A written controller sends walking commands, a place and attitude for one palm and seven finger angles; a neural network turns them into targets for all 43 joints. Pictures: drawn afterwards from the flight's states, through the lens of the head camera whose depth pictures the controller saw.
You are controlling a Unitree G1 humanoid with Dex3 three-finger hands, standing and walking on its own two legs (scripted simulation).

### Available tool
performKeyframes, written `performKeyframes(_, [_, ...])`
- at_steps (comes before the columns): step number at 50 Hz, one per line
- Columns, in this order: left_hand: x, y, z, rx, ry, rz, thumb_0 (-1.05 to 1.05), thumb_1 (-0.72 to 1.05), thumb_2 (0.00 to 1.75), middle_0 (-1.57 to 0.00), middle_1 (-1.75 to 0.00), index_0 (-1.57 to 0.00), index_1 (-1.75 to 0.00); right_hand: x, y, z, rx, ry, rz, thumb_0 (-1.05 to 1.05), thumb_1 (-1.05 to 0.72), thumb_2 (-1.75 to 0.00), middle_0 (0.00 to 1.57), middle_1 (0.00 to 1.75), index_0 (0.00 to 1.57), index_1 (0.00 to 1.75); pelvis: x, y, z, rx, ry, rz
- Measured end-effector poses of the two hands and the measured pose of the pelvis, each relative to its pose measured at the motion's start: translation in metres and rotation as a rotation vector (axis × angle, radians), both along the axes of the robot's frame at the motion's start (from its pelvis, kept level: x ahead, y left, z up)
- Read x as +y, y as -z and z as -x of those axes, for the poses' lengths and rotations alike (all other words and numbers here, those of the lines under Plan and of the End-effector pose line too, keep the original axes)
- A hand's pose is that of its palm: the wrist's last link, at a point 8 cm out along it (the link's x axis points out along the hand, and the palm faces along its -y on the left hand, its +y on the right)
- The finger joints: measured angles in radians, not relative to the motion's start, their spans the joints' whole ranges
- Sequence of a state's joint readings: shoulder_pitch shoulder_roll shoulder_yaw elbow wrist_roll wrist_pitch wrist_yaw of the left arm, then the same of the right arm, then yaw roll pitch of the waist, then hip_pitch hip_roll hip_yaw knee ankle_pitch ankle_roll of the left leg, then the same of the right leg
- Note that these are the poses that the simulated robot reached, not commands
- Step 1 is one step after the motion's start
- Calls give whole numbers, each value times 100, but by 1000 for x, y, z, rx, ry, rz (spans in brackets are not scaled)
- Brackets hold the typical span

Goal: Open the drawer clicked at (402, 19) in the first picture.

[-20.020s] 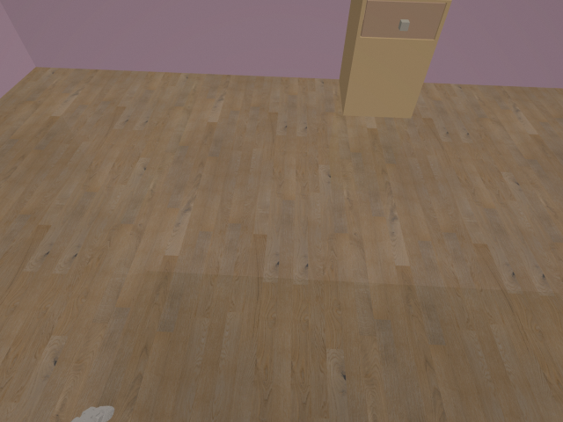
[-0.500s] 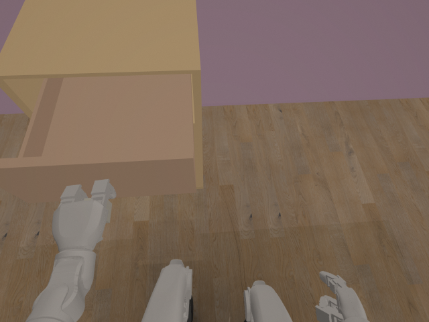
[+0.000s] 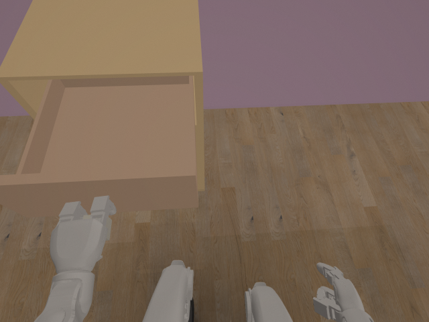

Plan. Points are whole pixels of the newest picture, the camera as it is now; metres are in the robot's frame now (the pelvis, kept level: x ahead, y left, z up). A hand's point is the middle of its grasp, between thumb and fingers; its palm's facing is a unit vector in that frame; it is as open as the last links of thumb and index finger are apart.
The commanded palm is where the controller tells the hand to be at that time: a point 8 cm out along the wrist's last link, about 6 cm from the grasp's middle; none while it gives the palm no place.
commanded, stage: pull the drawer open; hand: left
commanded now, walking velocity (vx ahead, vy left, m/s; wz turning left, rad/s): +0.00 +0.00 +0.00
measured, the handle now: (98, 217) +0.30 +0.26 -0.05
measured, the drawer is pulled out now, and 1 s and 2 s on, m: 0.25 0.30 0.30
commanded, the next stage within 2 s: open the thumb to release the handle in 0.86 s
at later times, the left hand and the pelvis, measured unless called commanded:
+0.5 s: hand (90, 267) +0.21 +0.25 -0.07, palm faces -0.04 -0.07 -1.00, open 7.7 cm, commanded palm +0.19 +0.24 -0.02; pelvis -0.01 +0.00 +0.00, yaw +0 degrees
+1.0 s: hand (89, 275) +0.20 +0.25 -0.07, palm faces -0.06 -0.08 -1.00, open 7.8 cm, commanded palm +0.19 +0.25 -0.02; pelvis -0.01 +0.00 -0.01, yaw +0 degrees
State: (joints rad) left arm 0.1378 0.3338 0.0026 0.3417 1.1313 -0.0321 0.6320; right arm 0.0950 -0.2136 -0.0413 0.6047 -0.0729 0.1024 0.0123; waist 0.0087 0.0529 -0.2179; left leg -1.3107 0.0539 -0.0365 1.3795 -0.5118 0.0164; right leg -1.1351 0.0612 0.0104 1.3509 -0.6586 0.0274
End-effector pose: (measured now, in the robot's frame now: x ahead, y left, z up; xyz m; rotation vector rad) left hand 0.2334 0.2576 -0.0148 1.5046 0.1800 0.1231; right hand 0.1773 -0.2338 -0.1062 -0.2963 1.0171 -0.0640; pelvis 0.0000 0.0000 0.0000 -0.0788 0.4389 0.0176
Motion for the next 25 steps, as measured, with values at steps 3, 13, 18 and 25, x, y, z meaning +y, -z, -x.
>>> performKeyframes(3, [-1,0,4,2,-2,-2,4,46,67,-42,-135,-29,-135,1,0,-2,-7,-5,-3,1,-91,-90,20,30,20,30,0,0,1,-2,-2,0])
performKeyframes(13, [-3,0,20,15,-7,8,5,48,64,-42,-135,-27,-135,2,-5,-6,-34,-14,-5,1,-91,-90,20,30,20,30,-1,0,2,-10,0,0])
performKeyframes(18, [-5,0,29,14,-7,8,5,48,65,-42,-135,-27,-135,2,-5,-8,-44,-26,-2,1,-91,-90,20,30,20,30,-1,1,4,-13,-3,1])
performKeyframes(25, [-6,0,41,13,-9,7,5,48,66,-42,-135,-27,-135,5,-3,-12,-61,-41,-8,1,-91,-90,20,30,20,30,-2,4,6,-15,-6,0])
